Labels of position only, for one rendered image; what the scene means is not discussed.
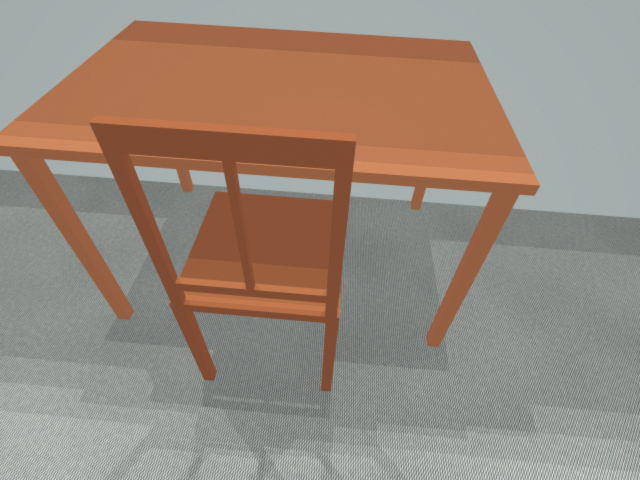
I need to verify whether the chair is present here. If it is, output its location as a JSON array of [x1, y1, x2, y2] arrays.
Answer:
[[89, 115, 356, 392]]

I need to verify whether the table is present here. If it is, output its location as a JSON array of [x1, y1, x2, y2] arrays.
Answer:
[[0, 20, 540, 347]]

